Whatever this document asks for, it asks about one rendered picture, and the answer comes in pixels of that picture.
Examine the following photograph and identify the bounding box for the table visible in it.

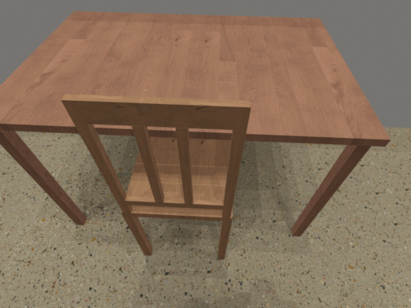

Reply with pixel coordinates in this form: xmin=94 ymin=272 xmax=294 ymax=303
xmin=0 ymin=11 xmax=390 ymax=236

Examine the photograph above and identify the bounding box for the chair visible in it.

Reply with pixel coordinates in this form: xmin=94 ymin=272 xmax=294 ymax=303
xmin=61 ymin=94 xmax=251 ymax=260

